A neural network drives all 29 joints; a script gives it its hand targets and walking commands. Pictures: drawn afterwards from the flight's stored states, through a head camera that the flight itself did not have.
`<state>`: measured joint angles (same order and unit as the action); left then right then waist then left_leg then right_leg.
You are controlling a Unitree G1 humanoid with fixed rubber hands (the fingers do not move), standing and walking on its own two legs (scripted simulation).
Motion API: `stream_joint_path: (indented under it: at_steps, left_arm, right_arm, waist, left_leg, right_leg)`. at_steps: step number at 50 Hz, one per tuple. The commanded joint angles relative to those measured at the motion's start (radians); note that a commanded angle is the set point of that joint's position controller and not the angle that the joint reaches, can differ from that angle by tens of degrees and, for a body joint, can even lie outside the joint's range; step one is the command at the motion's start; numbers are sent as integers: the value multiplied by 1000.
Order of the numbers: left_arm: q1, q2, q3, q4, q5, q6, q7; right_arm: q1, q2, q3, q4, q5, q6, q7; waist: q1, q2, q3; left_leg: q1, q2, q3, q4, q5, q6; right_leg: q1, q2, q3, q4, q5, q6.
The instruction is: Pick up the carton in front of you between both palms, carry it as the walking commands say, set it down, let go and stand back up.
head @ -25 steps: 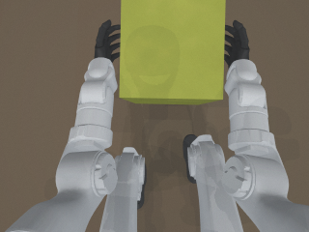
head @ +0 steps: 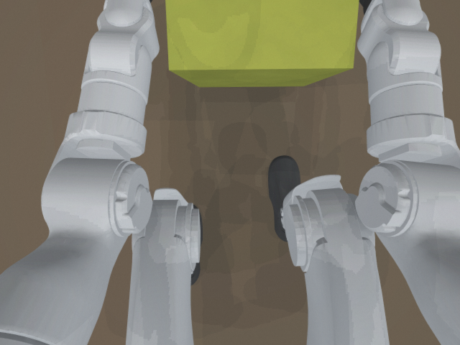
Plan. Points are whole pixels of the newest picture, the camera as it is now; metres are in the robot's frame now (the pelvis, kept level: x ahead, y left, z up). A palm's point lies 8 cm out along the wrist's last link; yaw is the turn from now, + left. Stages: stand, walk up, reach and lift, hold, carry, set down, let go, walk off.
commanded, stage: set down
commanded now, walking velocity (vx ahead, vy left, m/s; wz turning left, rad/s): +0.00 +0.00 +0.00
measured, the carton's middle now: (255, 10) +0.55 -0.09 -0.24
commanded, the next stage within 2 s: none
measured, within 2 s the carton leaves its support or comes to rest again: rests again in 0.66 s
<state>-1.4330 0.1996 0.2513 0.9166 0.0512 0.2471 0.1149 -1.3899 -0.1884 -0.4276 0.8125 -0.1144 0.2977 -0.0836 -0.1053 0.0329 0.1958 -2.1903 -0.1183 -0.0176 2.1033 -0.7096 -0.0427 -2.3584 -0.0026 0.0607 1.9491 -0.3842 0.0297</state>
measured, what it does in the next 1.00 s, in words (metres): stands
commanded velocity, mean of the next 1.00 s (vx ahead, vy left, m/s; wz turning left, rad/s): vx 0.00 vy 0.00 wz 0.00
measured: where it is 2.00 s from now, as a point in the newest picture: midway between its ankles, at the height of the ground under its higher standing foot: (236, 235)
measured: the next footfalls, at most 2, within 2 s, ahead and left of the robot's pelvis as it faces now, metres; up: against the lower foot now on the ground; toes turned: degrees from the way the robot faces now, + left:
none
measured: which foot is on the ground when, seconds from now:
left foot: down 0.00-1.00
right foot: down 0.00-1.00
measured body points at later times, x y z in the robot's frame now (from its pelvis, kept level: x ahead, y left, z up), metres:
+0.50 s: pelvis +0.00 +0.01 -0.02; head +0.38 +0.00 +0.22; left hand +0.58 +0.07 -0.21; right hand +0.54 -0.24 -0.19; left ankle +0.07 +0.12 -0.37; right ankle +0.15 -0.13 -0.37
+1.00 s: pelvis -0.01 +0.00 -0.03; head +0.37 +0.00 +0.20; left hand +0.58 +0.06 -0.21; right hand +0.53 -0.25 -0.21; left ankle +0.07 +0.12 -0.37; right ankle +0.15 -0.13 -0.37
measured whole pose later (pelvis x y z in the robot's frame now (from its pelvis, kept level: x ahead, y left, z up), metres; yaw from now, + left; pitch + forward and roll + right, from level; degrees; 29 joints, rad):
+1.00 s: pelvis -0.01 +0.00 -0.03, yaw -1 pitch +38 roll -1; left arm -1.55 0.17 0.29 0.99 0.17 0.20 0.01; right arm -1.49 -0.34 -0.51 1.06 -0.09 0.19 0.05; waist -0.09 -0.02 0.39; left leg -2.18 -0.15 -0.05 2.25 -0.73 -0.04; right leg -2.32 -0.03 0.04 2.07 -0.41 0.04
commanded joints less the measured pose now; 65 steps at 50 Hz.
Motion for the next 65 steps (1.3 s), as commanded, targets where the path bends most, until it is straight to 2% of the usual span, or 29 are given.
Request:
stream_joint_path:
  at_steps: [1, 4, 7, 12, 17, 26, 36, 41, 47, 53, 55, 57, 59, 60, 62, 65]
  left_arm:
    - [-622, -855, -376, -149, -114, -51, -254]
    - [-643, -887, -423, -188, -134, -58, -236]
    - [-649, -911, -456, -213, -149, -63, -225]
    - [-651, -921, -465, -203, -154, -66, -217]
    - [-636, -900, -422, -144, -136, -66, -215]
    - [-599, -810, -332, -52, -82, -70, -220]
    - [-492, -721, -251, 34, 2, -61, -237]
    - [-443, -676, -215, 69, 42, -51, -247]
    - [-392, -613, -171, 110, 86, -35, -252]
    - [-389, -548, -155, 113, 103, -38, -237]
    - [-384, -476, -141, 105, 105, -47, -219]
    - [-352, -289, -98, 95, 107, -64, -176]
    - [-324, 36, -64, 59, 96, -94, -89]
    - [-333, 180, -66, 44, 69, -112, -44]
    - [-426, 253, -133, 37, -28, -125, -12]
    - [-496, 255, -231, 21, -155, -135, -15]
  right_arm:
    - [-519, 911, 393, -37, 151, -41, 273]
    - [-527, 913, 392, -40, 188, -49, 288]
    - [-497, 902, 374, -18, 192, -52, 300]
    - [-464, 865, 322, 23, 165, -59, 311]
    - [-467, 826, 274, 59, 137, -66, 322]
    - [-472, 765, 216, 129, 105, -80, 328]
    - [-473, 702, 206, 181, 105, -94, 321]
    - [-466, 651, 190, 200, 98, -96, 314]
    - [-443, 580, 138, 240, 70, -93, 307]
    - [-420, 507, 91, 265, 51, -107, 296]
    - [-403, 436, 64, 274, 46, -120, 281]
    - [-352, 256, 3, 297, 40, -146, 236]
    - [-258, -74, -64, 320, 37, -196, 143]
    - [-242, -224, -66, 318, 60, -227, 92]
    - [-315, -314, -21, 333, 136, -262, 42]
    - [-395, -370, 35, 308, 211, -297, 23]
  waist:
    - [-3, 28, -1240]
    - [-18, 97, -1270]
    - [-41, 131, -1282]
    - [-82, 183, -1214]
    - [-96, 197, -1107]
    - [-66, 160, -912]
    - [-5, 103, -739]
    - [21, 101, -659]
    - [36, 116, -575]
    - [26, 114, -561]
    - [18, 110, -577]
    - [7, 108, -602]
    - [-2, 99, -641]
    - [-12, 89, -676]
    - [-32, 98, -768]
    - [-82, 133, -866]
  left_leg:
    - [207, -51, 93, -229, 292, 22]
    - [295, -49, 86, -203, 400, 13]
    - [324, -45, 74, -187, 470, 1]
    - [377, -40, 48, -177, 507, -8]
    - [370, -41, 35, -182, 464, -2]
    - [249, -41, 40, -186, 326, 17]
    - [155, -32, 46, -162, 250, 36]
    - [129, -27, 44, -153, 213, 43]
    - [134, -18, 35, -150, 185, 47]
    - [170, -11, 24, -155, 192, 39]
    - [191, -5, 24, -157, 201, 29]
    - [217, 6, 24, -159, 213, 11]
    - [266, 18, 31, -162, 228, -10]
    - [299, 22, 28, -161, 241, -13]
    - [340, 36, 12, -147, 293, -15]
    - [357, 56, -10, -125, 359, -19]
  right_leg:
    - [1056, 81, -118, 34, 380, -4]
    - [1002, 82, -119, 61, 452, -12]
    - [984, 79, -121, 82, 500, -18]
    - [846, 68, -136, 90, 454, -19]
    - [738, 57, -141, 93, 372, -18]
    - [695, 54, -125, 92, 268, -20]
    - [702, 66, -95, 95, 217, -19]
    - [690, 70, -82, 93, 174, -22]
    - [630, 69, -80, 94, 109, -27]
    - [619, 60, -93, 105, 102, -19]
    - [632, 51, -101, 110, 113, -11]
    - [656, 33, -108, 114, 128, 3]
    - [694, 17, -109, 111, 151, 12]
    - [718, 11, -110, 110, 172, 16]
    - [752, 1, -107, 117, 240, 14]
    - [770, -15, -100, 132, 330, -9]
